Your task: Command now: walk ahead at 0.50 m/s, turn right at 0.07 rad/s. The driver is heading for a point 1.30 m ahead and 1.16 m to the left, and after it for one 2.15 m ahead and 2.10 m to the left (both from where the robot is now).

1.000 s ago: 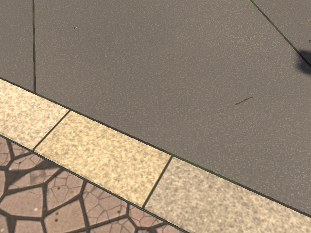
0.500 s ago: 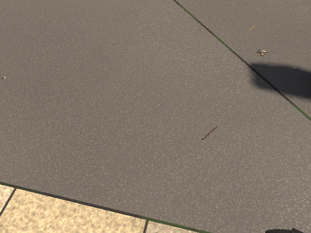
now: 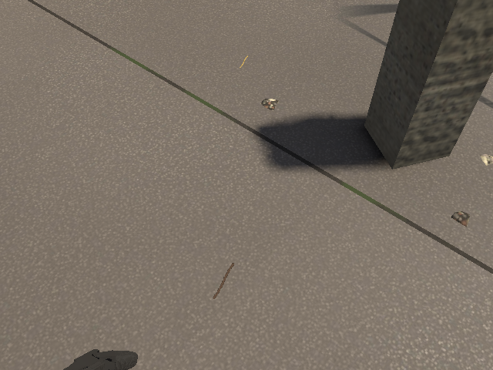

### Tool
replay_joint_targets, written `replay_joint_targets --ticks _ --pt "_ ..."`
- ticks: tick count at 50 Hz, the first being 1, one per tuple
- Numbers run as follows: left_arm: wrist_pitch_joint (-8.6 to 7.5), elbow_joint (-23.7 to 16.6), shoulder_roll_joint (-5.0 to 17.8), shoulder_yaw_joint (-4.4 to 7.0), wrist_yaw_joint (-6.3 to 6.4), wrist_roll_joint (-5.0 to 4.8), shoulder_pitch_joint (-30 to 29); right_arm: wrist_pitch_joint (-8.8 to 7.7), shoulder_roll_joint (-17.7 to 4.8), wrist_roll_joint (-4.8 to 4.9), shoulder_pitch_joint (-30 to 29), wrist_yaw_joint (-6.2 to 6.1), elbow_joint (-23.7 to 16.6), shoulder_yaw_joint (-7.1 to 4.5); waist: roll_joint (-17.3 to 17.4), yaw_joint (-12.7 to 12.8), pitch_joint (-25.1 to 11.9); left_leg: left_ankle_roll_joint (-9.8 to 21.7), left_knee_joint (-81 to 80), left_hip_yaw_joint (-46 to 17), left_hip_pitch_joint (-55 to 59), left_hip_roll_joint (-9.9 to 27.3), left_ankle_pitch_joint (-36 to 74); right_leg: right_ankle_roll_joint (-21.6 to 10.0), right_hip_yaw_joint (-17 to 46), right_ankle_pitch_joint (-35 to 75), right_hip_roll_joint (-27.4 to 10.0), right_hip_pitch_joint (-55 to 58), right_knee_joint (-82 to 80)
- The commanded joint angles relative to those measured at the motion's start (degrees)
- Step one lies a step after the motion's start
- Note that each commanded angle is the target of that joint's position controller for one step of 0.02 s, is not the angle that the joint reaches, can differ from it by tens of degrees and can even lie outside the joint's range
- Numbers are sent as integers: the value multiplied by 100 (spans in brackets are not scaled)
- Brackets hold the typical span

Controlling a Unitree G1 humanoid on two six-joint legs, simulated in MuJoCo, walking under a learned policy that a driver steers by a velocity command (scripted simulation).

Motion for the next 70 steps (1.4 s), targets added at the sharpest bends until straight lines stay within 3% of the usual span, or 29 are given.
replay_joint_targets --ticks 1,2,3,5,10,15,19,22,24,25,26,27,28,30,32,36,40,45,48,50,51,52,53,54,55,56,58,61,70 --pt "-131 255 1106 459 197 -49 1535 -145 -541 68 -601 -9 -870 -134 -68 695 -881 160 2855 -879 -2927 -228 311 -1041 3378 1423 -2354 3093 -2659" --pt "-217 377 877 389 191 -29 1395 -113 -484 26 -551 -4 -866 -138 146 422 -408 162 2366 -928 -2820 -112 278 -732 2764 1879 -2017 2625 -2760" --pt "-292 458 684 322 174 -69 1245 -10 -476 -49 -294 18 -761 -155 27 138 -212 138 1985 -1002 -2498 -64 294 -530 2208 2064 -1760 2171 -2884" --pt "-416 535 445 255 157 -67 1190 174 -483 -50 -49 93 -572 -208 -209 6 -165 90 1378 -1033 -2191 -92 358 -318 1617 1933 -1550 1998 -3246" --pt "-557 774 571 291 192 -97 1599 270 -361 -80 -752 202 -606 -253 -407 191 -26 39 506 -858 -2915 -165 1286 -127 659 2422 -1403 2683 -3733" --pt "-539 913 614 290 242 -108 1789 248 -236 -129 -1765 288 -879 -170 -441 456 206 7 -1068 -495 -3061 -166 2010 -90 92 2387 -1452 3118 -3869" --pt "-475 1179 735 316 313 -86 2100 220 -243 -159 -2306 374 -1134 -122 -379 608 434 277 -2005 -28 -2942 -259 1872 -18 -248 3190 -1669 3723 -3679" --pt "-407 1281 946 341 374 -70 2009 231 -360 -160 -2011 347 -1138 -180 -553 379 176 644 -2282 363 -2131 -719 1200 134 -593 5677 -1713 4018 -2785" --pt "-312 1308 1169 392 411 -51 1901 200 -557 -164 -1175 278 -960 -292 -637 -23 -320 948 -2440 392 -1158 -1084 638 129 -685 6549 -1756 3980 -1367" --pt "-278 1264 1237 401 401 -84 1781 141 -722 -219 -379 219 -723 -391 -415 -431 -744 1133 -2951 218 -35 -1206 781 200 -758 5775 -1637 3465 -124" --pt "-297 1089 1037 340 379 -83 1754 131 -1229 -266 347 127 -573 -558 157 -711 -1266 1469 -3156 -1148 1341 -200 198 339 -771 3513 -1372 2191 1654" --pt "-339 656 567 266 262 -166 1762 184 -1770 -126 -43 95 -682 -697 1643 -208 -1620 2444 -3901 -4530 2750 1260 463 712 -203 -1337 76 -323 3827" --pt "-403 539 878 289 224 -76 1231 233 -1635 36 -72 91 -761 -686 483 -461 -1522 2453 -4248 -4554 2623 1290 867 659 918 -992 -205 -968 4026" --pt "-529 499 779 231 194 -151 1051 207 -1088 30 -458 19 -644 -521 -233 6 -349 1994 -4376 -3216 1160 956 2067 640 927 -264 -695 -763 3095" --pt "-342 534 712 208 180 34 1195 112 -846 49 -786 -11 -683 -424 -192 350 -182 1691 -4491 -2440 366 410 2733 782 952 -238 -869 -188 2459" --pt "-79 419 588 165 108 96 982 -43 -1077 53 -545 30 -624 -449 51 380 -122 1610 -4689 -2067 -54 32 3027 1006 719 89 -881 -217 1573" --pt "-76 120 563 120 87 54 -25 -27 -1110 63 -128 32 -550 -459 304 7 51 1345 -4673 -2105 192 -150 2785 1093 672 1034 -809 -550 244" --pt "-174 -138 619 77 51 -26 -826 2 -1221 -8 284 -25 -515 -488 381 -336 13 1246 -4215 -2431 865 -12 3265 1004 702 1382 -521 -511 -817" --pt "-249 -133 793 120 69 -55 -534 1 -1349 -39 13 -84 -623 -516 466 -72 -19 1020 -3864 -2723 790 123 3468 812 838 1023 -370 354 -1412" --pt "-324 211 1029 240 163 -49 615 -36 -1430 -28 -319 -43 -696 -524 311 511 -449 765 -2800 -2604 374 -172 4147 605 711 741 -123 2031 -1860" --pt "-398 351 1315 334 246 43 1423 -82 -1220 20 -318 14 -738 -463 -108 876 -1031 607 -1492 -2262 -176 -567 3518 381 1264 356 -730 3298 -2037" --pt "-387 298 1820 438 332 188 2030 -102 -674 182 -22 19 -956 -323 -1077 932 -1859 411 257 -1545 -1481 -1228 891 -16 3337 -917 -2324 4707 -2432" --pt "-299 316 1872 476 301 97 1695 -60 -869 62 317 14 -1041 -327 -1876 497 -1987 397 1074 -1287 -2431 -1371 -1072 -456 5325 -1188 -2869 4664 -3080" --pt "-247 220 1301 370 279 43 1247 35 -1075 -69 167 -11 -830 -356 -836 375 -1111 408 1445 -1315 -2699 -903 -599 -431 4670 -1702 -2702 3899 -3075" --pt "-246 227 898 273 257 -4 1001 68 -1041 -111 -206 55 -823 -341 -253 391 -528 368 1278 -1205 -2618 -720 -162 -336 3737 -1381 -2382 3192 -3161" --pt "-256 273 760 226 249 1 881 103 -931 -109 -337 109 -846 -328 -303 291 -258 323 1004 -1136 -2475 -555 41 -174 2984 -747 -2088 2754 -3320" --pt "-351 456 758 224 245 -39 1002 232 -843 -191 -371 207 -840 -305 -623 212 -79 233 842 -1023 -2289 -398 204 -92 2059 331 -1789 2362 -3483" --pt "-495 625 837 274 177 -106 1204 309 -762 -174 -725 291 -1010 -277 -567 188 -76 168 716 -1004 -2578 -314 614 -204 1450 1189 -1838 2443 -3681" --pt "-458 1015 1012 359 181 -92 1651 268 -494 -143 -2348 468 -1528 -115 -492 504 292 203 -1567 -343 -2604 -200 1876 -17 -57 1922 -1721 2877 -3755"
